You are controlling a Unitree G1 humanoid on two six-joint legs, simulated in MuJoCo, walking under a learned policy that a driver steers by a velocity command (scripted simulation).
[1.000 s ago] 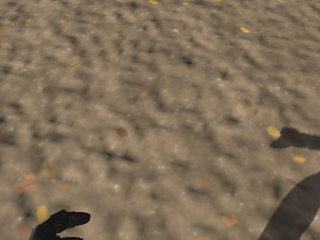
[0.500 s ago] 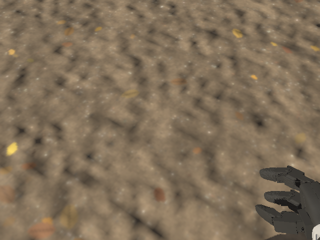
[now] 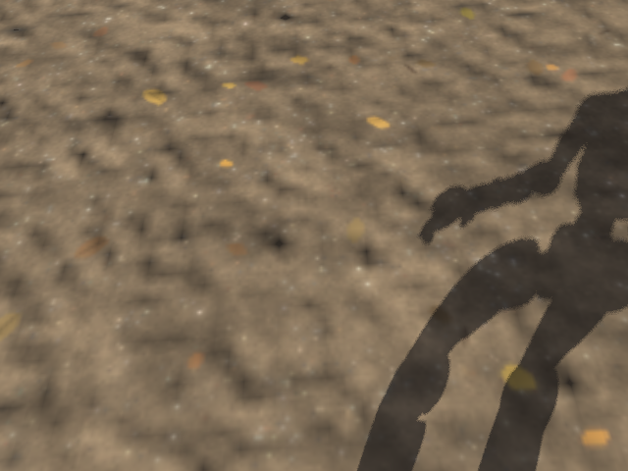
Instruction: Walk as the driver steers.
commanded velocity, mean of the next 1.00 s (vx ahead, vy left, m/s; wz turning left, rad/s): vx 0.01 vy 0.00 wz -0.22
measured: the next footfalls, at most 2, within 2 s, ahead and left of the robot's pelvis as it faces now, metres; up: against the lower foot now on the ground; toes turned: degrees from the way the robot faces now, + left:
left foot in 0.34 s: +0.15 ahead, +0.11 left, +0.00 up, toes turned -28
right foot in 0.68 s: +0.01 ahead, -0.11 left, +0.00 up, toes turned -17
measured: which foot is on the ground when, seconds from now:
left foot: up 0.00-0.32, down 0.34-0.68, up 0.70-1.00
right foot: down 0.00-0.34, up 0.36-0.66, down 0.68-1.00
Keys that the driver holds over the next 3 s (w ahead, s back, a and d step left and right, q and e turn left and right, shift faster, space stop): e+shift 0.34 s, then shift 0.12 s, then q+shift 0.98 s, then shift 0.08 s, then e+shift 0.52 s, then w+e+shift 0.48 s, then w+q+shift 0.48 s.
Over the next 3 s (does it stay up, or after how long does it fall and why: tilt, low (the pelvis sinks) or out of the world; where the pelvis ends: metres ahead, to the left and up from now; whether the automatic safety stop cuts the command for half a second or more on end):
stays up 0.70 -0.21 0.01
